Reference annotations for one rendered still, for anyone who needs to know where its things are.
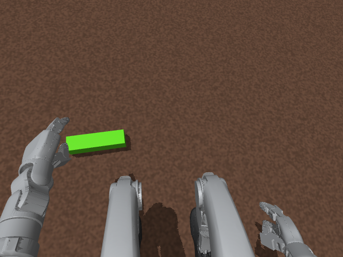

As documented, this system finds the right robot foot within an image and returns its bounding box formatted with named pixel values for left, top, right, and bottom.
left=190, top=207, right=211, bottom=257

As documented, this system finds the left robot hand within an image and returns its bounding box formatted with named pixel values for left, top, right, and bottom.
left=22, top=117, right=71, bottom=168

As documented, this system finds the right robot hand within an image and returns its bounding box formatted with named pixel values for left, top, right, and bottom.
left=259, top=202, right=304, bottom=255

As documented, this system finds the carton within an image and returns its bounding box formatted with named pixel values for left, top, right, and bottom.
left=66, top=130, right=126, bottom=155

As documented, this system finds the left robot arm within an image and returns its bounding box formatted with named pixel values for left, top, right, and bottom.
left=0, top=158, right=54, bottom=257

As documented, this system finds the right robot arm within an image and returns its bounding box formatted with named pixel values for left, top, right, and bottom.
left=285, top=242, right=317, bottom=257

